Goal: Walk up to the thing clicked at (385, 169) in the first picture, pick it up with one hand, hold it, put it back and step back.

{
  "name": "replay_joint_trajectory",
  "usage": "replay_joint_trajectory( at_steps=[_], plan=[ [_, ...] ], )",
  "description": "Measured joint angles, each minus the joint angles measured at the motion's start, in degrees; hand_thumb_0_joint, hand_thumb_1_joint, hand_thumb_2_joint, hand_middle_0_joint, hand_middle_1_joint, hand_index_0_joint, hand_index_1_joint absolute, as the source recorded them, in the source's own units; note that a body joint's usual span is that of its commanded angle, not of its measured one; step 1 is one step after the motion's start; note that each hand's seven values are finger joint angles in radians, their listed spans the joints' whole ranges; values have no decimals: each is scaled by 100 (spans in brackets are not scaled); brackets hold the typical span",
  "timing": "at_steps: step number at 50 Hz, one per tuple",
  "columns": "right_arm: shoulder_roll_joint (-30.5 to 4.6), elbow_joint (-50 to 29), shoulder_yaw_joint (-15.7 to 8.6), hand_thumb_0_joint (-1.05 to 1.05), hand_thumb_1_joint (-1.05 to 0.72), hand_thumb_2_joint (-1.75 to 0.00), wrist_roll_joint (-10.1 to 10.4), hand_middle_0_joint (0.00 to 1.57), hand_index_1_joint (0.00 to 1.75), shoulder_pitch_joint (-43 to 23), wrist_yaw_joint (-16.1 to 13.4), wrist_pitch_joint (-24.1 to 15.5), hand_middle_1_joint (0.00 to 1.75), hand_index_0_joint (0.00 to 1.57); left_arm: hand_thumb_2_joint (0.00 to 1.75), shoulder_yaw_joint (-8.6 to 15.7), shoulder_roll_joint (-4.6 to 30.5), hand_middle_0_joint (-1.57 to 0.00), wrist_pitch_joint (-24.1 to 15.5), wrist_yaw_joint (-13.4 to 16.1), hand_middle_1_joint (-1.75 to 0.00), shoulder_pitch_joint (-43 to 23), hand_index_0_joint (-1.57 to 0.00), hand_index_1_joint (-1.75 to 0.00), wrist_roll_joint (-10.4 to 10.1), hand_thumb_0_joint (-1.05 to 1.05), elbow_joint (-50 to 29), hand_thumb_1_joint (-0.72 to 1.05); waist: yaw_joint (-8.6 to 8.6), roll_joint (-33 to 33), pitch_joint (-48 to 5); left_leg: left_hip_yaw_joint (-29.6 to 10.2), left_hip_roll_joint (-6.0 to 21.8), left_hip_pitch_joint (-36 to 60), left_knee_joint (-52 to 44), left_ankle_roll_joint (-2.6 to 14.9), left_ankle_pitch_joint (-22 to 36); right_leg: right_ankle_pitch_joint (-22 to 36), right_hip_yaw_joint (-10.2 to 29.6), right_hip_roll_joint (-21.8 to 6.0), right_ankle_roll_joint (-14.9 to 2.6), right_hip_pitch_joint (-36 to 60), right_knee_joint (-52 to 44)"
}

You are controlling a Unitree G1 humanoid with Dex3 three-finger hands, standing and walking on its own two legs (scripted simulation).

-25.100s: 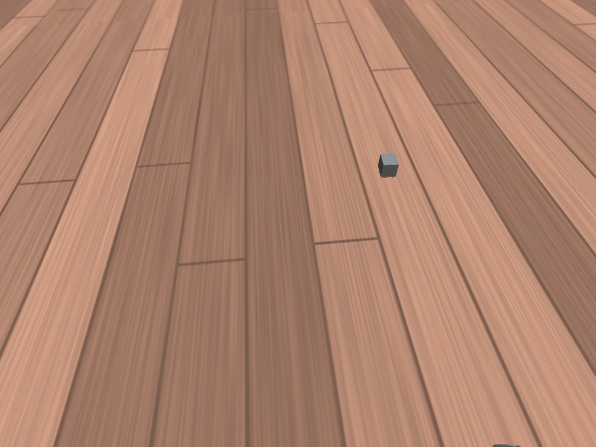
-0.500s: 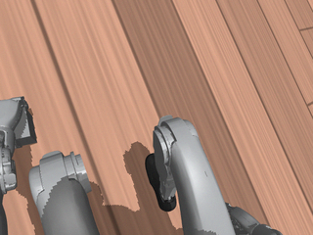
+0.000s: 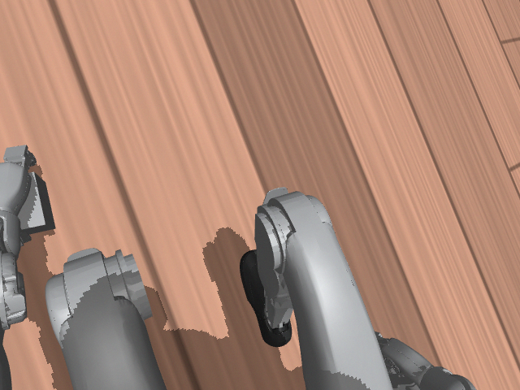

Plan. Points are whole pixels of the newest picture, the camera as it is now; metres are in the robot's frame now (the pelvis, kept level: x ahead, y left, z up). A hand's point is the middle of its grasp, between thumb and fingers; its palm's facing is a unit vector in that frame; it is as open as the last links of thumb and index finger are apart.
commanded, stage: open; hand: left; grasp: from above
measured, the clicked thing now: (18, 207) +0.41 +0.26 -0.26
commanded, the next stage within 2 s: withdraw in 0.36 s
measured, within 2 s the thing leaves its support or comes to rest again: rests again in 0.64 s
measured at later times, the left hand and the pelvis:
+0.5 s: hand (11, 209) +0.41 +0.26 -0.23, palm faces -0.46 -0.09 -0.88, open 12.8 cm; pelvis +0.00 +0.00 +0.00, yaw +0 degrees
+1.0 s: hand out of the picture +0.41 +0.28 -0.04, palm faces -0.41 -0.06 -0.91, open 13.0 cm; pelvis +0.00 -0.01 +0.09, yaw +6 degrees
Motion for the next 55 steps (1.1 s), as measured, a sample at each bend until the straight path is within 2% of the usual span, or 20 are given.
replay_joint_trajectory(
  at_steps=[10,18,23,29,32,35,37,40,46,51,53,55],
  plan=[
    [-9,-21,-19,0,-91,-91,96,20,30,45,3,11,30,20,102,3,-2,-32,-61,-114,-80,18,-24,-88,-60,0,-79,-42,30,27,25,12,9,11,-20,-3,-1,3,8,4,-3,-4,-10],
    [-10,-39,-13,0,-91,-91,104,20,30,37,-37,44,30,20,100,11,21,-29,-107,-90,-85,27,-24,-91,-14,0,-19,-37,19,28,6,13,21,20,-36,5,27,38,6,17,-7,0,-31],
    [0,-39,-19,0,-91,-90,103,20,30,37,-79,72,30,20,99,-116,-12,-28,-90,-50,-87,6,-24,-92,-12,0,-10,-35,28,19,-25,28,31,-4,-61,21,57,66,9,24,-27,-17,-62],
    [13,-62,-56,0,-92,-91,121,20,30,74,-63,49,30,20,95,-23,-42,-26,-16,4,-89,51,-23,-92,15,0,-165,-38,44,7,-69,27,32,-6,-91,13,56,65,1,19,-55,-23,-87],
    [35,-52,-153,0,-92,-91,176,20,30,137,-9,24,30,20,93,61,-150,-24,125,-9,-90,120,-22,-93,-62,0,-461,-43,102,37,-154,47,31,-20,-123,5,43,46,14,7,-75,-47,-98],
    [87,1,-306,0,-93,-91,311,20,30,223,59,81,30,20,92,85,-401,-23,358,-42,-91,357,-21,-93,-336,0,-1068,-47,216,143,-372,92,39,-30,-207,-3,3,-4,41,-17,-115,-81,-140],
    [147,33,-438,0,-93,-91,485,20,30,283,68,213,30,20,92,3,-649,-22,581,-170,-91,599,-20,-93,-584,0,-1676,-48,337,252,-615,157,58,-34,-333,2,-23,-41,77,-37,-158,-116,-217],
    [236,87,-627,0,-93,-91,765,20,30,276,10,499,30,20,92,-288,-1026,-23,948,-460,-91,805,-21,-93,-877,0,-2355,-48,557,409,-965,326,100,71,-625,36,-40,-92,187,-72,-205,-75,-397],
    [305,-185,-829,0,-94,-92,1162,20,30,75,-341,1109,30,20,92,-824,-1443,-28,1476,-1567,-87,910,-25,-91,-1315,0,-3046,-42,928,679,-1369,611,178,634,-1383,93,40,-88,366,-118,-159,377,-968],
    [343,-612,-847,0,-94,-92,1358,20,30,39,-769,1384,30,20,90,-1119,-1609,-32,1495,-2465,-84,1025,-28,-89,-1683,0,-3425,-39,1124,711,-1531,715,210,1227,-2062,55,194,12,403,-155,-148,893,-1520],
    [338,-750,-816,0,-94,-92,1408,20,30,44,-946,1445,30,20,90,-1217,-1651,-33,1401,-2704,-83,1068,-29,-88,-1738,0,-3502,-38,1168,661,-1546,733,214,1434,-2293,28,264,60,400,-169,-181,1073,-1703],
    [315,-861,-775,0,-94,-92,1426,20,30,39,-1119,1485,30,20,90,-1271,-1674,-35,1254,-2860,-82,1101,-30,-87,-1706,0,-3521,-38,1183,597,-1521,736,212,1597,-2475,12,332,109,387,-182,-206,1220,-1848]
  ],
)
